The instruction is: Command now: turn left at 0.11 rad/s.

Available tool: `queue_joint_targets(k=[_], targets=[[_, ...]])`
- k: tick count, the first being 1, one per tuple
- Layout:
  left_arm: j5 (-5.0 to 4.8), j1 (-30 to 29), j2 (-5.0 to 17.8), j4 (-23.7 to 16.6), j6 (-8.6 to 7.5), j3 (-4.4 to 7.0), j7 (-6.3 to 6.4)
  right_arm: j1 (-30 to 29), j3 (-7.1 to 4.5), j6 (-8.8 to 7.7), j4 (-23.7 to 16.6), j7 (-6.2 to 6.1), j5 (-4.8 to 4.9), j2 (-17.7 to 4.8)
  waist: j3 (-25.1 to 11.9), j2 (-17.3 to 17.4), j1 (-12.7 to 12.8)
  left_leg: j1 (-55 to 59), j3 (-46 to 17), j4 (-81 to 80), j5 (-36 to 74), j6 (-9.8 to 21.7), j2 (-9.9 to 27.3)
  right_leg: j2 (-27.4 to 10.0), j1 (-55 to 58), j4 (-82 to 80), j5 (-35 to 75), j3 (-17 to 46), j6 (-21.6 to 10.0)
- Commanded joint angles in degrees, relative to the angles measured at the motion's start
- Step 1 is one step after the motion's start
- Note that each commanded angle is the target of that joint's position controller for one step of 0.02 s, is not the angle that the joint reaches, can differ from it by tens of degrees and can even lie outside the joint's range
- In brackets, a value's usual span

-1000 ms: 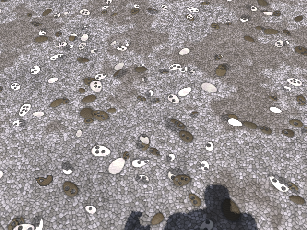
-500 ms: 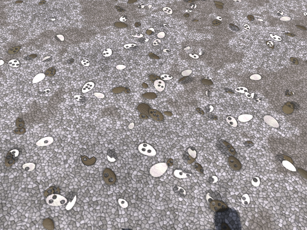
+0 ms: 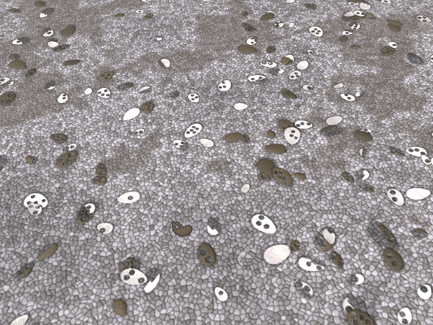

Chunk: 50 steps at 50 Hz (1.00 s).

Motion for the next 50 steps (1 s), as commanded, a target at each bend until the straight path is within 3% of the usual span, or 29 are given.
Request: queue_joint_targets(k=[1,2,3,4,8,20,34,50], targets=[[0.28,1.5,8.4,-2.0,-1.52,1.26,-0.36,1.3,-1.57,-0.81,-3.3,-0.56,-0.81,-7.6,-7.3,-5.8,0.1,12.8,-2.9,-11.7,20.1,3.5,3.6,-8.6,-0.1,-4.0,16.7,8.2,-5.0],[1.36,3.4,7.2,-2.0,-2.51,0.92,-0.98,0.5,-2.32,-0.6,-3.1,-0.81,-1.21,-11.3,-8.3,3.2,3.0,13.0,-5.9,-6.8,25.6,6.7,7.2,-3.9,-2.0,-3.0,9.0,3.3,-1.8],[1.49,1.4,6.6,-1.3,-2.71,0.56,-0.97,-0.4,-1.49,-0.82,-2.9,-0.06,-1.58,-7.3,-8.9,5.0,1.5,7.6,-5.7,-7.2,16.9,8.5,6.6,-2.4,2.5,-3.3,4.0,1.0,0.8],[1.36,-1.1,7.7,-1.2,-2.5,0.73,-0.9,-1.0,-0.83,-1.21,-2.9,0.5,-1.91,-4.9,-6.5,3.4,0.3,5.0,-5.2,-8.1,11.1,7.9,5.2,-1.9,2.9,-2.7,3.9,0.6,1.7],[0.96,-1.1,7.5,0.3,-1.14,0.76,0.05,0.1,-0.38,-2.77,-1.6,0.62,-1.72,-4.8,-2.1,3.8,0.3,0.5,-4.3,-8.7,9.1,6.0,3.7,-2.1,2.7,-2.0,6.0,0.8,1.3],[0.56,0.5,7.5,6.7,-0.81,0.95,1.04,1.3,0.29,-3.61,1.6,0.33,-1.35,-3.7,-2.0,-0.1,0.2,0.9,-3.4,-8.5,9.9,6.1,2.5,-2.4,4.0,-2.7,7.9,1.1,2.3],[0.33,2.1,7.2,12.2,-0.43,0.84,1.9,3.2,0.71,-3.67,7.7,0.01,-0.98,-3.2,-1.5,-0.5,0.3,1.4,-1.3,-8.5,11.5,5.6,1.0,-2.2,4.2,-3.1,8.6,0.8,2.0],[0.28,4.2,5.6,15.2,-0.07,0.42,2.34,5.2,1.52,-3.7,14.2,-0.43,-0.67,-2.6,-0.5,-1.1,0.1,0.9,0.0,-8.8,10.3,5.2,0.2,-1.5,3.8,-3.5,8.3,0.3,1.7]])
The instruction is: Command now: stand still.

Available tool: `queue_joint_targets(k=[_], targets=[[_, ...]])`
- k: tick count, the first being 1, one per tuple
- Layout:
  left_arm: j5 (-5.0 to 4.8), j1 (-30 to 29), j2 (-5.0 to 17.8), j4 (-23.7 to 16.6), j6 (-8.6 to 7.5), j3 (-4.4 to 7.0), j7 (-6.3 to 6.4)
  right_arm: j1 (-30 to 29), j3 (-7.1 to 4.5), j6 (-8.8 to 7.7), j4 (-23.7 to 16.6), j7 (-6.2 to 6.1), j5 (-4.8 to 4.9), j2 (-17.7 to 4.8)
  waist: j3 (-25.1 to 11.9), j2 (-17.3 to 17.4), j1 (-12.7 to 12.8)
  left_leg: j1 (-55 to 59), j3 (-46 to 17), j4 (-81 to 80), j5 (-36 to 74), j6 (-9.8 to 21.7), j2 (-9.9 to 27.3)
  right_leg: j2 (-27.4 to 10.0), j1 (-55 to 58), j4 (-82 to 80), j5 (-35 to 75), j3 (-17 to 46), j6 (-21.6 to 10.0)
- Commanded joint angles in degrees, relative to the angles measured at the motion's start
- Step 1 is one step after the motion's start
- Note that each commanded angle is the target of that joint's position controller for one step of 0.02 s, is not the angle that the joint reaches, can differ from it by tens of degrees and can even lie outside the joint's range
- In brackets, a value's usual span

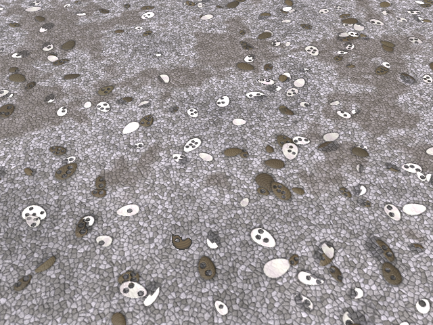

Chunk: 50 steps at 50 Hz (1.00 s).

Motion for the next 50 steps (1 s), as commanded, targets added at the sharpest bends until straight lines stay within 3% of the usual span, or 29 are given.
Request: queue_joint_targets(k=[1,4,5,7,10,12,13,15,16,17,18,19,21,22,24,28,33,36,37,38,39,40,41,42,43,44,46,47,50], targets=[[0.0,1.7,6.2,-1.0,-0.3,0.9,0.25,1.8,-1.09,-0.51,-1.0,-0.23,0.06,-6.1,0.0,0.1,0.0,-3.1,-1.3,-5.8,9.7,0.7,1.9,0.3,1.3,-3.3,8.4,-0.8,-1.1],[0.0,2.3,5.9,-0.7,-0.27,0.79,0.3,2.2,-0.95,-0.49,0.0,-0.27,0.1,-5.8,0.1,0.1,-0.1,-3.2,-1.1,-5.8,9.5,0.7,1.8,0.4,1.2,-3.4,8.3,-0.9,-1.1],[-0.03,3.4,5.1,-0.2,-0.22,0.6,0.32,3.1,-0.87,-0.38,0.8,-0.37,0.13,-5.5,-1.1,0.5,-0.1,-2.7,-0.9,-6.4,3.4,0.9,1.3,1.3,1.5,-3.1,3.2,-2.0,-1.2],[-0.64,3.3,5.0,-0.4,-0.26,0.7,0.42,3.3,-1.6,0.02,1.0,-0.71,0.77,-7.6,1.6,2.8,-0.7,-5.3,-3.1,-8.2,-18.5,3.2,1.8,4.1,-2.9,1.2,-13.1,-4.8,-2.3],[-0.76,0.7,2.5,-3.0,-2.56,0.11,-0.44,6.8,-2.86,-1.03,1.4,-0.51,1.56,-11.2,6.3,10.5,-2.5,-6.2,-19.1,-16.6,-33.8,10.0,12.7,4.1,-12.1,12.5,-12.9,-6.1,-3.6],[-1.4,1.2,2.6,-3.6,-4.4,0.18,-1.6,5.1,-3.16,-1.96,0.8,-0.35,1.74,-11.3,8.0,11.3,-1.4,-8.5,-25.1,-18.9,-31.3,12.8,17.4,1.2,-12.7,16.8,-11.5,-3.5,-5.7],[-1.74,2.7,2.3,-3.4,-5.1,0.14,-2.06,2.6,-2.98,-2.19,0.0,-0.15,1.92,-10.6,8.3,10.5,0.3,-9.5,-22.7,-17.7,-27.9,11.9,16.6,0.7,-10.2,12.5,-12.5,-3.6,-6.9],[-1.5,11.8,2.8,0.3,-5.83,0.82,-2.43,-3.1,-2.52,-2.11,-2.1,0.16,2.34,-8.9,6.5,6.4,4.9,-16.7,-11.7,-9.6,-17.7,7.3,9.3,2.6,6.6,-1.4,-4.1,-4.5,-7.4],[-0.86,18.5,5.8,2.2,-5.89,1.79,-2.38,-4.1,-1.67,-2.53,-2.9,0.39,1.74,-5.8,3.2,-2.6,6.5,-21.5,-3.9,5.4,-9.6,4.1,4.0,-4.1,14.6,-6.7,-6.2,6.6,-8.4],[-1.05,25.2,13.8,2.7,-6.2,3.55,-2.93,-4.5,-1.16,-3.5,-5.3,0.12,1.59,-3.4,0.3,-17.6,7.4,-31.0,3.4,22.6,-11.4,1.0,-2.3,-16.6,20.7,-17.0,-15.2,30.6,-15.5],[0.17,22.9,12.0,2.0,-6.99,2.61,-3.28,-4.6,-1.68,-4.36,-5.6,0.04,2.9,-5.3,1.9,-14.1,5.5,-35.5,-2.0,34.2,-15.6,1.7,-0.5,-21.4,17.6,-20.2,-20.7,41.2,-19.4],[-0.15,18.0,8.2,0.1,-7.57,1.63,-3.22,-3.8,-1.84,-5.02,-5.1,0.53,3.56,-6.1,6.0,-8.4,3.2,-39.1,-3.8,39.1,-10.5,3.0,2.8,-20.1,16.0,-19.6,-19.7,35.6,-18.3],[-0.62,14.0,5.9,-1.9,-7.7,0.84,-3.57,-3.4,-2.38,-5.94,-3.8,1.2,2.42,-6.5,6.0,-5.1,1.6,-39.8,-2.0,37.0,-0.4,4.2,6.2,-14.8,16.1,-19.7,-9.3,22.6,-14.0],[-0.45,14.3,3.7,-2.2,-7.31,0.16,-3.59,-4.9,-2.96,-6.06,-4.0,1.51,1.7,-7.5,5.2,-4.6,1.8,-38.3,-0.9,34.7,2.9,4.2,7.2,-12.2,16.5,-19.9,-1.3,16.9,-12.0],[-0.1,17.6,3.4,-1.7,-6.61,-0.18,-3.09,-6.2,-2.75,-5.83,-4.3,2.41,1.45,-5.4,3.5,-6.2,2.2,-36.0,1.5,30.8,6.4,2.8,7.4,-10.3,16.7,-19.7,11.5,10.7,-11.9],[0.26,18.1,6.2,-3.1,-5.54,0.06,-1.64,-16.0,-1.37,-5.32,-8.0,2.97,1.52,-2.0,4.9,-4.4,3.5,-32.2,4.5,15.6,13.2,0.1,5.7,-8.7,11.4,-21.7,17.3,4.5,-12.5],[-0.86,20.6,7.7,-2.8,-5.5,0.87,-1.2,-22.9,-1.01,-5.34,-11.0,4.0,2.15,-3.5,7.4,-5.8,3.5,-26.0,4.8,4.4,18.4,1.5,3.9,-11.0,11.3,-23.1,17.8,2.3,-12.6],[-0.8,18.7,9.0,-3.5,-4.93,1.71,-1.18,-20.2,-2.13,-5.78,-11.1,4.45,1.99,-6.4,3.7,-6.5,-0.3,-19.8,5.1,2.1,15.4,4.2,2.0,-12.7,17.0,-16.4,35.5,0.8,-10.9],[-0.48,17.9,9.7,-3.9,-4.49,2.04,-1.2,-15.3,-3.06,-5.75,-9.9,4.26,1.95,-8.1,-0.3,-7.6,-3.1,-13.0,6.3,2.8,13.9,5.4,0.2,-12.4,17.7,-10.1,46.7,-0.2,-10.2],[-0.06,17.0,9.2,-4.5,-3.93,1.92,-1.24,-5.8,-4.46,-5.52,-6.9,3.84,2.17,-10.3,-6.2,-7.5,-7.8,-1.2,7.3,2.6,13.7,7.0,-1.4,-10.2,15.3,0.9,52.7,-2.0,-8.8],[0.53,16.4,8.3,-5.8,-3.8,1.32,-1.35,4.7,-5.54,-5.14,-4.3,3.21,1.86,-13.0,-13.0,-5.1,-12.0,16.3,-0.5,4.1,11.3,9.9,5.4,-8.0,3.4,16.3,41.5,-2.6,-7.3],[0.26,23.7,-0.4,-6.8,-4.9,-0.91,-2.12,11.4,-6.6,-4.81,-2.5,3.16,0.51,-17.9,-23.4,10.9,-8.3,36.0,-30.2,-2.4,-5.6,19.8,21.2,3.3,-18.4,40.4,6.0,-3.1,-3.4],[-0.95,21.6,1.7,-6.1,-6.82,-0.55,-2.51,9.6,-5.07,-4.86,-2.3,3.44,0.73,-13.3,-23.7,12.0,-8.8,34.0,-43.6,-12.7,-10.3,19.9,23.2,4.9,-24.9,49.5,-16.3,5.7,-4.6],[-2.82,15.3,6.2,-8.6,-7.9,0.87,-2.7,3.5,-4.12,-5.2,-2.8,3.47,1.14,-10.3,-12.6,10.0,-7.0,25.1,-34.6,-13.7,-8.7,16.3,21.2,1.4,-30.3,52.4,-13.4,5.0,-5.7],[-3.06,11.4,7.1,-9.6,-8.38,1.07,-2.35,-1.9,-3.52,-5.55,-3.9,3.57,1.11,-8.4,-7.2,4.6,-5.1,15.2,-25.7,-14.8,-1.4,14.5,19.3,-1.9,-28.7,50.1,-7.6,3.5,-6.3],[-2.19,9.0,7.3,-9.8,-8.16,1.73,-1.69,-5.2,-2.95,-5.84,-4.2,3.99,0.55,-6.5,-3.7,0.9,-3.1,6.7,-18.6,-16.4,5.9,12.6,16.3,-4.0,-25.6,46.5,-3.7,2.3,-6.5],[-1.31,11.8,4.9,-9.3,-6.64,1.91,-1.4,-6.2,-2.34,-6.46,-3.3,4.51,-0.19,-4.2,-3.0,3.9,0.1,-1.2,-10.9,-18.3,14.3,11.9,13.0,-6.5,-18.7,42.3,-0.8,2.7,-6.4],[-1.35,13.1,3.3,-9.5,-5.93,1.84,-1.45,-5.5,-2.49,-6.5,-2.6,4.36,-0.02,-5.0,-3.2,5.2,1.2,-2.6,-9.5,-19.9,13.1,13.0,13.0,-6.7,-18.2,40.5,-0.4,2.0,-5.9],[-0.77,6.3,4.5,-12.4,-5.05,2.29,-1.17,-2.8,-2.87,-6.74,-1.1,3.13,0.06,-7.6,0.6,3.1,0.6,-4.7,-7.3,-23.3,12.9,14.4,13.2,-8.0,-23.8,33.2,4.6,1.3,-3.9]])
Over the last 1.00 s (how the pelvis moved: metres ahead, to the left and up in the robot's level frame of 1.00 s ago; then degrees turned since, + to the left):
0.00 0.03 0.00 0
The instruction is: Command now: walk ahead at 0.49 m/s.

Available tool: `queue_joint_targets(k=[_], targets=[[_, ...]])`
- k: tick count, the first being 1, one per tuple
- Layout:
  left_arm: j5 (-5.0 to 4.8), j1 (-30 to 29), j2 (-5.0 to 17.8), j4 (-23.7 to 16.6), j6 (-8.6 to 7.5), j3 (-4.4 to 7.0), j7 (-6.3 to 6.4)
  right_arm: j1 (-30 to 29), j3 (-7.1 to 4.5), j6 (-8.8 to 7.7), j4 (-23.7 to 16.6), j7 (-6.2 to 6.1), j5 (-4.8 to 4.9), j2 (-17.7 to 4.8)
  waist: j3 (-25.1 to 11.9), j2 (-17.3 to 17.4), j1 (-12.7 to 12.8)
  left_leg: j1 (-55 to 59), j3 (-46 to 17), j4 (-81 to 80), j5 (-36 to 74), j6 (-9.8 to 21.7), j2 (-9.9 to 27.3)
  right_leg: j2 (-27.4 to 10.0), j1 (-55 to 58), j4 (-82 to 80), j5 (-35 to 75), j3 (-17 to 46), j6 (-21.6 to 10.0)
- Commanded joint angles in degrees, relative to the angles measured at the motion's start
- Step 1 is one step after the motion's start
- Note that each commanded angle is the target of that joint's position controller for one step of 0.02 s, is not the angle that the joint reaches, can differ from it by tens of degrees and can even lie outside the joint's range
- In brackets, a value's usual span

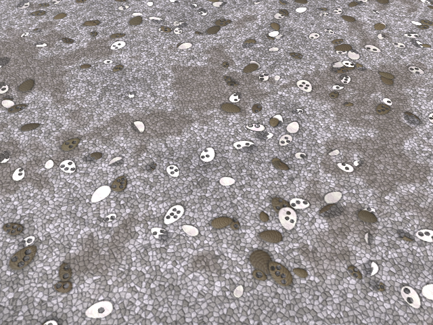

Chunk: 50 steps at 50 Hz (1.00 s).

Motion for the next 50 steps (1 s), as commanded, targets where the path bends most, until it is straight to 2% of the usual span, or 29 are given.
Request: queue_joint_targets(k=[1,6,10,13,14,15,16,17,18,19,20,21,23,24,25,27,29,33,38,41,42,43,44,45,46,47,48,49,50], targets=[[0.75,1.8,2.9,-2.8,0.56,0.93,0.25,-2.2,-1.17,-1.17,-2.8,-1.23,0.07,-7.6,1.9,4.8,2.5,-2.9,-13.2,-13.6,4.4,10.6,16.3,-2.9,-4.1,-7.0,7.4,1.1,1.7],[0.57,-9.6,1.3,-6.3,-0.42,0.1,-0.98,3.6,-1.32,-0.39,-1.4,-2.49,0.76,-9.3,2.7,4.5,-1.2,0.9,-8.1,-13.6,6.6,7.8,14.2,0.5,-2.2,-26.4,20.8,-2.3,2.1],[-0.01,-15.5,1.9,-9.0,-0.74,-0.26,-2.33,8.2,-1.58,0.69,0.6,-2.69,1.33,-9.7,3.9,4.6,-2.7,9.5,-8.5,-10.4,7.6,7.4,17.4,1.8,-4.0,-32.5,18.5,-1.9,1.1],[-0.1,-14.2,4.0,-9.8,-1.17,0.3,-3.14,7.8,-2.15,1.74,0.9,-2.93,1.34,-10.7,2.2,5.9,-0.5,14.9,-9.0,-5.2,16.3,5.9,19.6,3.2,-0.5,-34.9,11.8,-2.4,-1.1],[-0.09,-10.5,5.4,-9.1,-1.28,0.99,-3.15,6.5,-2.28,2.06,0.5,-2.92,1.23,-11.2,-0.4,6.8,2.0,15.0,-8.0,-0.5,25.8,5.0,18.9,5.0,5.6,-35.6,10.2,-4.0,-2.2],[-0.03,-1.9,7.7,-6.5,-1.26,2.35,-2.89,5.6,-1.94,2.44,0.1,-2.86,0.96,-10.4,-5.6,6.4,6.3,13.0,-5.8,9.6,33.5,3.7,16.1,6.9,17.2,-36.4,10.7,-5.6,-3.9],[0.53,9.4,11.6,-3.9,-1.14,3.69,-2.39,5.8,-0.95,2.49,-1.3,-2.86,0.11,-8.4,-14.2,2.8,10.2,2.8,-3.3,25.8,24.7,1.7,12.8,0.1,35.1,-34.3,11.2,1.9,-7.2],[1.03,15.2,16.8,-2.1,-0.73,4.97,-2.5,13.2,1.31,1.27,-1.6,-2.16,0.08,-0.7,-22.5,-12.0,7.3,-21.5,-1.8,48.3,-5.3,-2.6,2.1,-13.9,57.0,-39.4,-0.6,29.4,-16.6],[0.95,15.1,11.2,-2.4,-0.74,3.25,-2.68,11.3,0.57,-0.25,-0.7,-1.89,1.0,-4.5,-23.8,-10.0,8.5,-28.3,-10.7,55.8,-24.3,-1.6,2.0,-15.1,57.5,-46.6,-5.0,39.9,-16.2],[0.78,9.6,8.6,-3.2,-0.9,2.24,-2.59,5.7,-0.73,-1.16,-2.5,-1.63,2.71,-9.2,-14.6,-7.0,7.4,-33.0,-10.7,58.4,-20.8,-0.3,5.4,-13.4,50.0,-47.2,-4.2,31.0,-13.0],[0.89,4.1,7.1,-4.6,-0.93,1.66,-2.55,2.2,-0.73,-1.45,-3.3,-1.89,2.84,-9.2,-9.4,-2.7,5.6,-31.7,-8.9,56.2,-15.2,-0.1,8.7,-11.3,41.1,-48.5,1.6,23.2,-11.6],[1.29,1.0,5.5,-5.0,-0.96,1.16,-2.77,0.4,-1.02,-1.2,-3.4,-2.28,1.87,-8.5,-5.3,0.3,4.1,-29.7,-8.0,52.6,-11.2,-0.3,10.6,-9.1,33.4,-50.7,6.4,17.6,-10.8],[1.77,-0.4,3.7,-4.6,-1.4,0.73,-3.17,2.4,-1.16,0.26,-2.8,-2.47,1.19,-6.2,-3.7,-1.9,1.3,-23.3,-8.2,48.0,-7.5,-0.9,12.9,-5.9,26.2,-53.5,13.3,11.0,-10.1],[1.6,0.3,4.2,-3.9,-1.56,0.87,-3.15,3.1,-1.04,0.91,-2.6,-2.51,1.16,-4.8,-3.7,-2.3,0.6,-22.7,-7.6,46.6,-6.6,-1.5,13.0,-5.5,24.9,-54.7,13.8,9.4,-10.7],[1.49,1.0,4.7,-3.4,-1.71,1.01,-2.95,2.4,-1.13,1.4,-2.8,-2.68,1.12,-4.8,-2.9,-1.5,0.4,-23.4,-7.3,45.0,-5.2,-1.9,13.2,-5.0,24.0,-55.7,14.8,7.8,-10.9],[1.44,3.1,6.1,-2.4,-1.69,1.36,-2.27,-1.8,-1.27,1.8,-4.4,-2.81,0.65,-5.0,-1.0,-0.7,1.0,-27.6,-7.2,39.3,-0.5,-3.0,13.6,-5.3,24.7,-57.0,17.5,6.2,-11.4],[1.27,5.1,6.3,-1.5,-1.25,1.34,-1.6,-6.0,-1.34,1.6,-5.9,-2.66,0.29,-4.7,0.0,-0.4,2.0,-30.0,-6.9,32.3,5.6,-3.7,13.3,-4.7,26.2,-57.6,17.4,4.4,-10.7],[0.75,8.4,7.0,-0.1,-0.85,1.39,-0.88,-14.0,-0.75,0.93,-8.1,-1.89,0.67,-3.4,1.8,-0.7,4.3,-27.4,-4.5,19.0,14.6,-3.6,10.8,-3.2,27.2,-58.6,15.3,0.8,-9.0],[0.27,12.5,7.4,2.7,0.42,1.83,-0.47,-20.6,-0.38,0.24,-11.0,-0.39,1.22,-3.9,3.9,-0.7,5.7,-29.5,-4.7,12.2,11.4,-1.9,9.6,-6.9,36.5,-55.3,17.6,1.0,-8.7],[0.08,11.5,8.3,2.9,1.26,2.35,-0.16,-18.3,-1.13,-0.31,-11.2,0.22,1.24,-6.0,1.8,-1.8,3.1,-23.1,-3.6,10.2,5.1,0.1,7.6,-8.2,39.6,-49.7,28.6,1.8,-7.3],[0.07,10.4,8.6,2.6,1.56,2.38,-0.17,-13.7,-1.98,-0.48,-10.2,0.06,1.16,-7.4,-1.0,-2.6,0.2,-15.7,-2.1,9.4,4.0,1.0,5.6,-7.1,38.8,-44.4,37.8,1.4,-6.6],[0.31,9.4,7.5,2.1,1.82,1.86,-0.23,-4.1,-3.46,-0.56,-7.3,-0.37,1.05,-10.1,-6.7,-1.8,-4.3,-2.1,-1.7,9.1,5.4,2.6,4.9,-3.9,34.7,-33.8,40.8,-0.2,-5.1],[1.24,9.6,5.5,0.4,1.79,0.83,-0.25,6.9,-4.7,-0.56,-5.2,-1.04,0.08,-14.5,-15.8,3.8,-7.6,16.8,-13.1,11.1,5.5,6.1,15.4,0.2,21.9,-16.0,25.0,-2.6,-3.0],[0.73,17.4,-2.7,0.4,0.67,-1.27,-0.69,9.9,-5.23,-0.16,-3.9,-0.91,-0.11,-17.4,-23.1,18.9,-3.4,34.4,-39.7,4.2,-5.9,14.4,28.5,10.7,-0.5,3.4,-15.3,-2.1,0.5],[-0.76,14.1,3.9,1.1,-0.42,0.18,-0.76,8.8,-3.65,-0.23,-4.5,-0.96,0.42,-11.7,-21.5,13.7,-5.5,31.9,-42.6,0.3,-11.8,12.6,27.5,8.3,-5.7,10.5,-19.3,5.9,-0.1],[-1.98,9.2,6.8,-0.6,-0.93,1.18,-0.73,4.1,-2.89,-0.43,-5.2,-1.25,0.54,-9.2,-13.1,11.6,-4.7,24.6,-33.2,-0.8,-9.8,9.6,26.0,5.6,-9.3,11.6,-14.6,5.2,-0.8],[-1.84,6.5,6.6,-1.1,-0.96,1.29,-0.3,-0.3,-2.39,-0.66,-5.9,-1.28,0.32,-7.8,-8.7,7.4,-2.9,16.3,-26.3,-2.6,-5.1,7.9,24.2,2.5,-7.3,9.5,-9.1,3.9,-0.9],[-0.99,4.4,6.2,-1.3,-0.46,1.84,0.14,-3.3,-1.88,-0.88,-5.9,-1.06,-0.08,-5.5,-4.7,5.4,-1.5,9.1,-20.4,-5.1,-1.7,5.9,21.3,0.9,-4.8,6.2,-5.5,3.7,-1.1],[-1.03,7.0,4.6,-1.0,0.32,1.97,0.09,-4.7,-1.73,-1.12,-5.7,-1.12,-0.77,-5.2,-4.5,8.8,0.8,5.2,-16.7,-6.8,0.6,6.0,20.9,-0.6,-1.0,4.8,-2.9,4.3,-1.0]])
Over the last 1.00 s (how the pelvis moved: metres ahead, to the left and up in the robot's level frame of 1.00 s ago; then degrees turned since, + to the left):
0.37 0.02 0.01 0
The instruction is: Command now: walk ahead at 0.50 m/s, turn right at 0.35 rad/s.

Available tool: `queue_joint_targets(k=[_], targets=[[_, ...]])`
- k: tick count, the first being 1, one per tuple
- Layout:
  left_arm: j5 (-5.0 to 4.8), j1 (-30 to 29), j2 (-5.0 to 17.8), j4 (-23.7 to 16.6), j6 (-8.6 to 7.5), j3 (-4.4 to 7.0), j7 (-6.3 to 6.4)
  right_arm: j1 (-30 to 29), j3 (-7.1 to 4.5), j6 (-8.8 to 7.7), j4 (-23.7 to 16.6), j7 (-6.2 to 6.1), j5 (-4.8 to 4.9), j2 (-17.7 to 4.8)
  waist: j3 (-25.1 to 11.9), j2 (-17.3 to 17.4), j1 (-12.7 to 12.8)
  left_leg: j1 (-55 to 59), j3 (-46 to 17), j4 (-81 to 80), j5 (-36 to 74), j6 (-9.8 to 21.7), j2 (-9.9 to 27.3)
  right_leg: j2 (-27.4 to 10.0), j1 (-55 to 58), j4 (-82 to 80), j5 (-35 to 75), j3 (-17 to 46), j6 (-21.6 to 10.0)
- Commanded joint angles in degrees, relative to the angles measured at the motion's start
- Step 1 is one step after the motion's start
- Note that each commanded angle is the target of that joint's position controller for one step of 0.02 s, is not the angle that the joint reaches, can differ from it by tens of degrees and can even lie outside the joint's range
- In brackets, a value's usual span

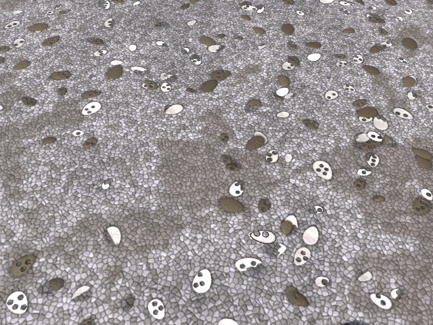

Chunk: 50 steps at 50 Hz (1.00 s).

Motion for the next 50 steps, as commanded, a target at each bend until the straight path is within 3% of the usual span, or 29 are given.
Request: queue_joint_targets(k=[1,2,5,10,14,16,17,18,19,20,21,22,23,24,26,27,31,35,39,41,42,43,44,45,46,47,48,49,50], targets=[[0.04,1.3,4.1,-3.1,0.25,1.76,0.34,3.2,-0.89,-0.97,-0.4,0.0,-0.79,-3.8,-3.6,7.8,-1.1,12.5,-14.5,-16.8,6.7,6.2,15.2,-6.6,-11.4,1.2,6.3,4.1,-0.7],[-0.13,2.1,2.6,-3.4,1.03,1.78,0.3,2.7,-1.11,-1.04,-0.1,-0.2,-0.93,-4.8,-2.9,8.4,0.2,11.1,-11.9,-17.6,11.1,7.2,15.6,-6.3,-11.3,0.4,6.8,3.3,-0.1],[0.84,-1.3,2.7,-6.1,2.41,2.11,0.57,1.6,-1.7,-0.93,0.1,-1.47,-1.22,-7.1,-0.4,5.7,1.5,8.6,-3.9,-17.2,29.9,8.0,15.4,-5.8,-13.8,-5.2,10.9,2.0,1.9],[1.57,-9.6,1.2,-10.2,2.4,1.33,-1.35,2.3,-2.22,1.2,-0.1,-3.79,-0.53,-9.7,-1.4,5.3,-1.1,11.0,4.5,-15.2,32.6,6.7,13.3,-3.6,-9.9,-23.8,24.3,-4.1,2.3],[1.78,-12.3,3.4,-13.6,3.1,1.99,-2.92,3.1,-2.86,3.31,0.0,-4.32,1.07,-11.3,-2.5,6.2,-1.2,18.9,4.4,-9.2,34.1,5.8,16.5,-2.1,-10.0,-29.2,18.9,-5.4,0.4],[1.83,-9.3,5.5,-14.1,3.2,2.86,-3.48,1.4,-3.35,4.21,-0.9,-4.67,1.83,-12.1,-3.9,7.0,0.9,20.4,4.6,-1.9,40.3,4.3,16.7,0.3,-6.3,-31.5,14.0,-7.1,-1.7],[1.74,-4.8,7.0,-13.2,2.92,3.71,-3.53,0.4,-3.31,4.68,-1.5,-4.77,2.09,-11.7,-5.9,5.8,3.4,19.7,5.7,5.9,40.1,2.5,14.9,2.4,-0.5,-36.2,16.8,-8.2,-3.2],[2.0,-0.1,10.6,-12.4,2.58,5.15,-2.74,2.7,-2.95,4.87,-1.5,-4.48,1.48,-10.6,-8.9,0.8,5.3,15.2,6.7,17.6,31.3,-0.9,10.8,2.6,9.3,-41.6,30.7,-5.0,-5.5],[2.24,0.7,16.5,-13.0,2.79,6.31,-1.28,4.6,-1.38,4.55,-3.3,-3.71,-1.67,-5.7,-12.9,-12.5,2.0,-0.7,6.7,35.3,-8.8,-4.8,4.4,-10.0,22.7,-37.7,61.0,12.0,-11.0],[3.55,-1.3,17.2,-15.5,2.62,5.75,-1.47,7.5,-0.8,4.02,-4.8,-2.75,-1.38,-5.6,-22.8,-14.7,-0.2,-14.1,-4.2,51.4,-34.2,-6.6,-4.8,-21.1,33.1,-41.8,55.6,35.5,-24.0],[2.94,-3.1,13.5,-17.0,2.5,4.75,-2.09,4.3,-1.65,3.72,-4.3,-2.03,0.42,-9.1,-22.7,-5.0,2.2,-16.6,-11.3,53.3,-30.0,-5.3,-1.4,-18.5,30.3,-44.4,47.6,31.0,-21.6],[2.16,-6.8,11.3,-17.6,2.3,4.11,-1.96,1.1,-1.68,3.82,-5.3,-2.07,1.38,-9.2,-16.8,-2.1,1.4,-18.3,-10.8,50.8,-24.9,-4.4,0.3,-15.7,24.6,-45.2,40.3,24.4,-18.1],[1.32,-9.1,9.9,-17.8,2.44,3.75,-1.68,0.2,-1.79,4.3,-4.5,-2.8,0.67,-8.5,-11.8,2.6,0.0,-17.8,-10.5,45.8,-21.2,-4.6,2.4,-12.7,17.9,-46.3,34.2,20.0,-14.7],[1.15,-10.5,8.9,-18.0,2.78,3.46,-1.15,-0.4,-2.22,4.99,-4.7,-3.52,-0.14,-9.6,-9.9,1.5,-0.9,-15.5,-10.7,41.3,-18.7,-4.7,3.4,-11.1,12.8,-47.4,29.5,18.3,-13.2],[2.41,-10.8,9.5,-18.7,3.27,3.59,-0.55,0.2,-2.29,5.92,-4.9,-3.75,-0.29,-8.9,-9.3,-2.1,-2.0,-10.8,-10.0,36.7,-15.7,-5.0,2.1,-8.4,7.7,-49.0,26.7,17.2,-12.2],[2.5,-10.5,10.1,-18.9,3.33,3.8,-0.25,0.6,-2.11,6.04,-4.7,-3.91,-0.2,-8.1,-9.7,-2.8,-2.0,-10.1,-9.9,33.8,-15.0,-5.4,1.6,-7.8,7.4,-49.1,26.9,16.6,-12.0],[1.85,-9.8,11.4,-19.8,3.96,4.28,1.0,-1.4,-1.8,6.28,-5.3,-4.49,-0.2,-7.4,-10.3,-3.8,-0.9,-9.8,-11.1,25.2,-11.7,-7.0,0.7,-6.9,7.4,-49.2,17.6,18.5,-11.1],[2.04,-10.7,11.1,-20.7,4.89,4.15,1.43,-3.0,-1.85,5.81,-6.1,-4.12,0.12,-7.8,-8.6,-6.2,0.1,-7.5,-11.6,18.7,-9.8,-7.3,-0.3,-5.4,5.3,-49.9,6.8,21.5,-9.7],[1.97,-10.5,11.0,-21.3,5.68,4.05,1.41,-1.7,-1.97,4.5,-6.2,-3.16,0.59,-8.5,-8.6,-7.7,0.4,-3.5,-11.5,10.6,-10.8,-6.0,-1.3,-5.3,7.2,-48.1,9.7,25.4,-9.0],[1.41,-11.5,10.9,-21.9,6.24,3.91,1.59,1.9,-2.24,3.94,-5.4,-2.44,0.71,-8.8,-8.6,-7.6,-1.7,2.5,-10.3,0.9,-6.6,-4.5,-1.6,-3.9,6.4,-45.8,12.5,25.9,-7.4],[1.01,-11.2,10.3,-22.1,6.55,3.69,1.75,4.5,-2.72,3.86,-4.7,-2.2,0.47,-10.0,-8.6,-6.4,-2.8,8.0,-10.6,-5.5,-2.1,-3.2,0.5,-1.7,3.7,-43.6,10.6,24.4,-5.3],[1.2,-9.0,7.4,-22.2,6.7,2.86,1.77,6.0,-3.53,4.08,-4.6,-2.26,-0.7,-13.8,-9.4,2.5,-1.7,14.2,-19.6,-9.3,-1.0,0.5,11.7,3.0,-2.7,-33.5,0.0,17.9,-2.2],[0.76,-9.6,7.5,-24.3,6.12,3.07,1.63,4.0,-4.12,4.68,-5.1,-2.47,-2.44,-17.6,-5.6,18.9,0.6,12.4,-34.0,-12.8,7.8,9.7,21.2,12.5,-13.7,-21.6,-11.6,5.3,0.8],[2.19,-9.0,12.0,-23.6,5.26,4.2,1.27,1.3,-3.38,4.49,-7.2,-2.69,-3.01,-14.4,-5.6,16.2,-0.1,9.1,-36.7,-12.4,10.8,13.7,24.2,8.9,-13.4,-8.8,-12.4,7.9,3.0],[1.87,-7.0,13.2,-21.7,5.31,4.86,0.94,-1.9,-2.66,4.49,-8.5,-3.06,-2.14,-11.7,-5.5,11.6,1.3,8.8,-30.1,-10.5,12.5,11.7,20.9,8.4,-12.6,-3.5,-8.6,8.3,3.6],[1.82,-5.5,11.8,-19.9,5.83,4.68,1.09,-3.6,-2.31,4.58,-8.9,-3.12,-1.05,-10.3,-4.8,9.1,1.9,9.3,-24.5,-9.0,12.5,8.7,16.8,8.3,-12.4,-1.0,-5.8,7.4,4.6],[2.08,-5.1,10.2,-19.4,6.28,4.22,1.32,-3.0,-1.99,4.65,-8.8,-3.16,-0.13,-9.6,-4.4,8.8,1.3,10.7,-22.5,-8.5,13.0,7.9,15.4,8.3,-13.7,1.5,-3.7,7.4,5.5],[1.94,-5.3,8.5,-19.3,6.56,3.64,1.27,-2.0,-1.64,4.82,-8.5,-3.18,0.12,-9.4,-3.9,8.6,0.8,10.6,-20.5,-8.3,15.4,8.2,14.5,8.3,-13.3,2.5,-2.9,6.9,6.2],[1.71,-6.0,7.4,-19.6,6.55,3.09,1.1,0.1,-1.49,5.01,-8.0,-3.13,0.1,-9.1,-4.6,8.7,0.1,11.5,-18.7,-9.6,8.9,8.0,13.1,7.6,-12.8,-0.1,-0.8,5.1,6.4]])
Over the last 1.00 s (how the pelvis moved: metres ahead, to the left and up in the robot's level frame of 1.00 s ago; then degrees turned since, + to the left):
0.58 -0.01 -0.01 -3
